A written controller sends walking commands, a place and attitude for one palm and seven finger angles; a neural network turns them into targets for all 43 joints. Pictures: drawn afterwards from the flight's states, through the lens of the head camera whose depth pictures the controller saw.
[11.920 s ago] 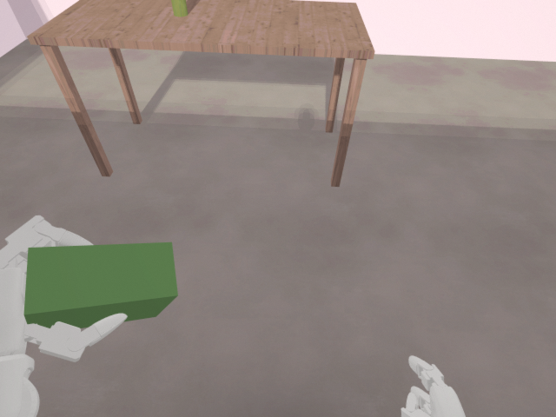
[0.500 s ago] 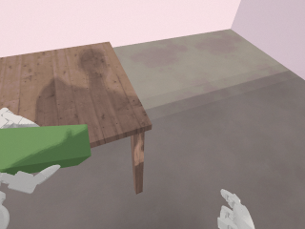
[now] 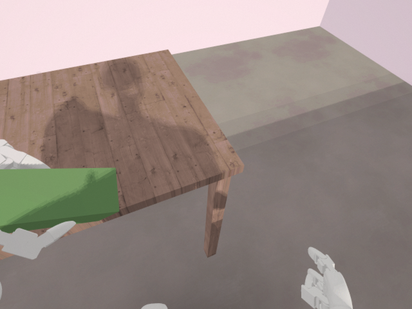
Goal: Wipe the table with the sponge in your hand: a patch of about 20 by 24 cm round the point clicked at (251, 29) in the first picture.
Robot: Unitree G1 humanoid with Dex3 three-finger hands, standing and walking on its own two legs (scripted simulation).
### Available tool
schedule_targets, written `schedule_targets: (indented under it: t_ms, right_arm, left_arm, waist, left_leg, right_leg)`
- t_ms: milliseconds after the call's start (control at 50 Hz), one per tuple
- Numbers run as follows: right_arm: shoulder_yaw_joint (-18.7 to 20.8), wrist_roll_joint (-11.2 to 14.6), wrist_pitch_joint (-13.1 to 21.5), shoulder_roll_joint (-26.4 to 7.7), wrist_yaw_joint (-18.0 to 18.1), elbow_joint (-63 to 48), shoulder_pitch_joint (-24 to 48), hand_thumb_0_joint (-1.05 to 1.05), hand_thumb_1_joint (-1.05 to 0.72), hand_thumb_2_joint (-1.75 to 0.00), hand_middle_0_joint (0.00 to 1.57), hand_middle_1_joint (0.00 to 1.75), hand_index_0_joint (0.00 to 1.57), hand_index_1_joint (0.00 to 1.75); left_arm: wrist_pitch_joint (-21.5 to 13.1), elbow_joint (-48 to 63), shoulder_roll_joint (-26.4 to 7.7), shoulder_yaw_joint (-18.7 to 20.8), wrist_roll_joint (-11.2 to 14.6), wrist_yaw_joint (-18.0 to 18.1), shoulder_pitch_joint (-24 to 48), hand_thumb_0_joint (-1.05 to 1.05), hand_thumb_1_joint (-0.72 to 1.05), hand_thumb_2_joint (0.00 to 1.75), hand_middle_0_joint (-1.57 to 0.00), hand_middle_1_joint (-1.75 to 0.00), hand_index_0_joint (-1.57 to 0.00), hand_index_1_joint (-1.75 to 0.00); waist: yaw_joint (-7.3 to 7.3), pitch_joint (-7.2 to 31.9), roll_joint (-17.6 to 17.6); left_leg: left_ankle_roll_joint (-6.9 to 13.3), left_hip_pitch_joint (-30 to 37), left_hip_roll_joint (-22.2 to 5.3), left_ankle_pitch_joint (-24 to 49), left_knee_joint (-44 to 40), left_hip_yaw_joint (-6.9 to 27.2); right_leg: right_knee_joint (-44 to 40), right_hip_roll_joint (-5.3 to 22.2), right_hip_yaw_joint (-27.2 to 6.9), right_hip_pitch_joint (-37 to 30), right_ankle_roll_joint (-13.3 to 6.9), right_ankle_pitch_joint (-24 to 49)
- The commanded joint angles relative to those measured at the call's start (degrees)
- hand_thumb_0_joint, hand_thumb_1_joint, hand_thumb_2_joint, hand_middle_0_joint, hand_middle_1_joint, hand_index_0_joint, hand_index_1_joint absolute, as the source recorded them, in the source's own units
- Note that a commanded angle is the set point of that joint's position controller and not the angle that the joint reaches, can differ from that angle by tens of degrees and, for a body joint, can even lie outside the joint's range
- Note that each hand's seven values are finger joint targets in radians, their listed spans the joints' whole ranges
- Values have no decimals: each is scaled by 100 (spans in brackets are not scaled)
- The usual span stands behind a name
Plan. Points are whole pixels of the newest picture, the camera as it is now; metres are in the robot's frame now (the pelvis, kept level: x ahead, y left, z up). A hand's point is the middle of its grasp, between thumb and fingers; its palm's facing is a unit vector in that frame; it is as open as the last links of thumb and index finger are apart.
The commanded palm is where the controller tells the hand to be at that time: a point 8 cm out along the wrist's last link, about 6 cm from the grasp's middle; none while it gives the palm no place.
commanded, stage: shuffle to correct the standing spot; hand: left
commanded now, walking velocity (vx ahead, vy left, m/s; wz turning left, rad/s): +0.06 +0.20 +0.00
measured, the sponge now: (75, 199) +0.24 +0.20 +0.15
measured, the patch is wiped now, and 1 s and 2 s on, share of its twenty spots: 0.00 0.00 0.00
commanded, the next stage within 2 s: come to a stop and stand still in 0.56 s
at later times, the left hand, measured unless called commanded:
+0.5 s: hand out of the picture +0.21 +0.36 +0.19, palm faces +0.39 -0.82 -0.42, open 10.1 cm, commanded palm +0.16 +0.40 +0.20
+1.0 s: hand out of the picture +0.23 +0.46 +0.20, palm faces +0.41 -0.82 -0.40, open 10.1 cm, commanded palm +0.18 +0.49 +0.20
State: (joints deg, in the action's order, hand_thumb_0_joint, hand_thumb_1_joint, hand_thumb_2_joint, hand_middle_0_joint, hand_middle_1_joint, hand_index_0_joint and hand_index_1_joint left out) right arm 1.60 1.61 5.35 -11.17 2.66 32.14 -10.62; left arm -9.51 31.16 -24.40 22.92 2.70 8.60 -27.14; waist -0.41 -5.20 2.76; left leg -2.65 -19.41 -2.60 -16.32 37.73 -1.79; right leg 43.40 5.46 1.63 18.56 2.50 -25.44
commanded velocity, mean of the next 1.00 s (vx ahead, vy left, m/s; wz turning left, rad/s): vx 0.04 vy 0.02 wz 0.00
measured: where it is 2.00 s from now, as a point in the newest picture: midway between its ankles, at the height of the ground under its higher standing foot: outside the picture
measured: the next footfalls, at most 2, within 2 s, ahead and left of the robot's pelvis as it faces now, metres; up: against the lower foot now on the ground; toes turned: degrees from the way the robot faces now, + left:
right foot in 0.42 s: +0.05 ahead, +0.01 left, +0.00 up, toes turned -6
left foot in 0.66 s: +0.08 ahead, +0.32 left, +0.00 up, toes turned +3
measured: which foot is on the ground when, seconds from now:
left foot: down 0.00-0.44, up 0.46-0.64, down 0.66-1.00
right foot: down 0.00-0.20, up 0.22-0.40, down 0.42-0.68, up 0.70-0.82, down 0.84-1.00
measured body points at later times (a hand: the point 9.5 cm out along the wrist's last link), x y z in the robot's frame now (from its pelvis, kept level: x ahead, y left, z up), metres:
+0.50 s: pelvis +0.00 +0.12 +0.01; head +0.02 +0.12 +0.46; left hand +0.18 +0.40 +0.22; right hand +0.19 -0.10 -0.07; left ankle +0.01 +0.19 -0.69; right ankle +0.01 +0.01 -0.72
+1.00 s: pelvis +0.02 +0.21 +0.02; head +0.03 +0.22 +0.47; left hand +0.20 +0.50 +0.22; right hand +0.20 +0.02 -0.06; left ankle +0.04 +0.33 -0.72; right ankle +0.03 +0.10 -0.72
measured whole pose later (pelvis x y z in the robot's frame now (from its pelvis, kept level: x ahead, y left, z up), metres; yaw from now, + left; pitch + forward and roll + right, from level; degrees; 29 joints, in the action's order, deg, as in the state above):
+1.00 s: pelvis +0.02 +0.21 +0.02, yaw +0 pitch +0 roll -1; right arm -3.2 0.4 5.0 -7.1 1.2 35.6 -11.2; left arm -7.6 29.6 -21.4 20.9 2.8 7.2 -28.1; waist 0.4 0.2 -1.0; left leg -0.5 -14.3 -3.0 -12.8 27.3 -2.2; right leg 22.5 -1.9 1.4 10.6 -0.7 -11.7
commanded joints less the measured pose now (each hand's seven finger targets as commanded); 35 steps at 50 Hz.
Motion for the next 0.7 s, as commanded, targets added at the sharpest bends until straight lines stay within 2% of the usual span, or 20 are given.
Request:
schedule_targets:
  t_ms: [0,20,40,80,100,120,140,160,180,220,300,360,380,420,460,520,560,600,640,680]
  right_arm:
    - [82,-90,466,-740,-106,-765,557,0,-90,-90,20,30,20,30]
    - [157,-48,430,-670,-161,-861,513,0,-90,-90,20,30,20,30]
    - [250,-50,325,-762,-225,-813,478,0,-90,-90,20,30,20,30]
    - [107,-80,198,-695,-258,-669,574,0,-90,-90,20,30,20,30]
    - [72,-79,161,-642,-249,-626,537,0,-90,-90,20,30,20,30]
    - [70,-64,105,-622,-206,-545,430,0,-90,-90,20,30,20,30]
    - [111,-39,74,-669,-154,-581,474,0,-90,-90,20,30,20,30]
    - [220,-19,90,-875,-121,-710,452,0,-90,-90,20,30,20,30]
    - [260,-3,150,-854,-140,-861,366,0,-90,-90,20,30,20,30]
    - [217,-80,262,-827,-134,-774,438,0,-90,-90,20,30,20,30]
    - [57,-129,462,-789,-125,-658,667,0,-90,-90,20,30,20,30]
    - [-47,-161,365,-814,-115,-706,714,0,-90,-90,20,30,20,30]
    - [-57,-169,278,-763,-116,-732,622,0,-90,-90,20,30,20,30]
    - [153,-102,142,-842,-182,-757,365,0,-90,-90,20,30,20,30]
    - [192,-97,41,-961,-272,-605,495,0,-90,-90,20,30,20,30]
    - [51,-99,-38,-717,-172,-542,561,0,-90,-90,20,30,20,30]
    - [99,-61,19,-644,-83,-591,772,0,-90,-90,20,30,20,30]
    - [171,-69,76,-656,-6,-617,636,0,-90,-90,20,30,20,30]
    - [328,-44,144,-959,45,-764,536,0,-90,-90,20,30,20,30]
    - [278,-54,249,-828,67,-689,497,0,-90,-90,20,30,20,30]
  left_arm:
    - [-523,1578,-803,706,-14,156,60,0,10,130,-120,-160,-120,-160]
    - [-498,1456,-919,748,27,153,-51,0,10,130,-120,-160,-120,-160]
    - [-465,1432,-827,666,96,165,-97,0,10,130,-120,-160,-120,-160]
    - [-435,1272,-827,755,58,214,45,0,10,130,-120,-160,-120,-160]
    - [-443,1253,-771,710,15,217,302,0,10,130,-120,-160,-120,-160]
    - [-414,1125,-720,714,16,199,359,0,10,130,-120,-160,-120,-160]
    - [-400,1102,-648,661,25,149,317,0,10,130,-120,-160,-120,-160]
    - [-378,1361,-543,475,60,102,354,0,10,130,-120,-160,-120,-160]
    - [-382,1449,-672,534,21,86,337,0,10,130,-120,-160,-120,-160]
    - [-337,1414,-604,441,23,75,373,0,10,130,-120,-160,-120,-160]
    - [-325,1753,-654,348,38,140,479,0,10,130,-120,-160,-120,-160]
    - [-320,1362,-814,550,44,128,139,0,10,130,-120,-160,-120,-160]
    - [-341,1148,-813,609,29,125,78,0,10,130,-120,-160,-120,-160]
    - [-312,754,-731,570,87,156,23,0,10,130,-120,-160,-120,-160]
    - [-346,735,-717,625,119,148,270,0,10,130,-120,-160,-120,-160]
    - [-524,563,-678,558,-34,167,301,0,10,130,-120,-160,-120,-160]
    - [-511,744,-676,520,-50,191,367,0,10,130,-120,-160,-120,-160]
    - [-467,1009,-547,357,-36,181,269,0,10,130,-120,-160,-120,-160]
    - [-502,1585,-620,404,-35,180,416,0,10,130,-120,-160,-120,-160]
    - [-490,1387,-728,534,-45,146,304,0,10,130,-120,-160,-120,-160]
  waist:
    - [127,1294,-833]
    - [93,1179,771]
    - [131,919,1542]
    - [79,936,998]
    - [-51,933,915]
    - [-186,1096,511]
    - [-180,1138,-369]
    - [-183,1130,-1720]
    - [-9,1269,-1888]
    - [-58,1110,-1666]
    - [5,1130,-1506]
    - [128,1149,-1269]
    - [100,1185,-854]
    - [18,997,1046]
    - [-69,906,585]
    - [-50,879,393]
    - [10,842,525]
    - [-33,849,-12]
    - [-11,964,-1343]
    - [-49,959,-1746]
  left_leg:
    - [478,-571,-92,752,-92,105]
    - [186,-853,332,-212,814,-168]
    - [99,-1222,226,-726,1563,113]
    - [194,-1195,-198,-1187,1464,707]
    - [249,-523,-301,-1038,520,727]
    - [200,318,-2,-198,-506,363]
    - [194,841,234,708,-1033,111]
    - [605,1297,-654,2061,-1409,1273]
    - [970,1121,-1059,2311,-1673,1667]
    - [1194,763,-1069,1383,-1929,1856]
    - [1014,649,-707,1511,-1803,1147]
    - [760,-306,-479,407,-1491,893]
    - [654,-983,-360,-252,-1066,866]
    - [269,-1637,256,-1123,1358,420]
    - [159,-1823,0,-970,2468,933]
    - [238,-841,-221,-667,1163,520]
    - [296,105,56,-431,-208,-113]
    - [257,800,360,200,-961,-493]
    - [704,964,-561,681,-1339,965]
    - [1042,725,-1157,513,-2131,2032]
  right_leg:
    - [-1821,128,-338,-1526,-371,2015]
    - [-2197,1049,-1868,-1306,-779,1957]
    - [-2460,1751,-2537,-1297,-1177,2294]
    - [-1989,1870,-2074,-1282,-1242,3139]
    - [-1638,1628,-1446,-859,-980,3244]
    - [-1116,1099,-738,-545,-623,2917]
    - [-368,368,-154,-298,-342,2491]
    - [714,-224,304,583,20,832]
    - [1547,-456,133,817,-9,-827]
    - [2014,-262,41,1000,-104,-646]
    - [289,-305,392,176,-142,-170]
    - [-1717,-266,441,-1371,-219,1153]
    - [-2099,139,-31,-2051,-395,1491]
    - [-2973,2209,-3068,-1597,-1377,918]
    - [-2837,2318,-2798,-1334,-1572,1278]
    - [-2308,1474,-825,-842,-966,2267]
    - [-2147,1152,-426,-614,-763,2074]
    - [-1588,661,-35,-441,-529,1518]
    - [-197,-117,361,89,-199,875]
    - [1018,-470,217,667,-115,-644]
